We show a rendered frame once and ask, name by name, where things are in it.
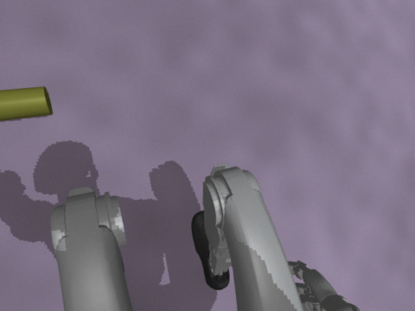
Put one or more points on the bottle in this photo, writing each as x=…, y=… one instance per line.
x=23, y=103

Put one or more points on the right robot foot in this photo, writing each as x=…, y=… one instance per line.
x=202, y=248

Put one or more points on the right robot arm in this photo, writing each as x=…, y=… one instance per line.
x=336, y=303

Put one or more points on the right robot hand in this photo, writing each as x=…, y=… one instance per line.
x=315, y=289

